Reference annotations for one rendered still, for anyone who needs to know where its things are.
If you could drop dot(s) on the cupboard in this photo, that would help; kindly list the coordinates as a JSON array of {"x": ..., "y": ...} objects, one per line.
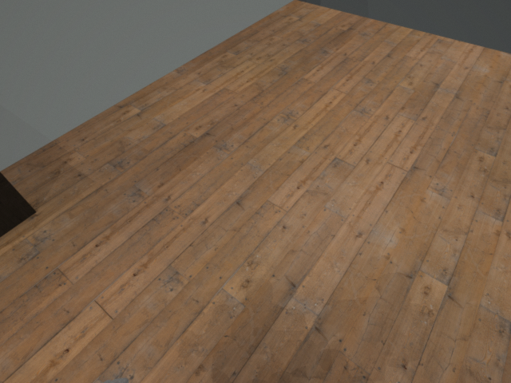
[{"x": 14, "y": 209}]

